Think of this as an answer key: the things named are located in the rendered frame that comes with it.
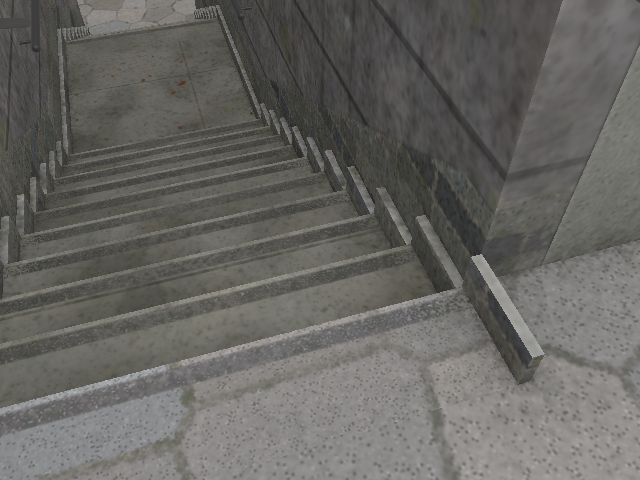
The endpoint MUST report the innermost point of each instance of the stairs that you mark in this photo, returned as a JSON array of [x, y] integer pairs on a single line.
[[141, 28], [157, 251]]

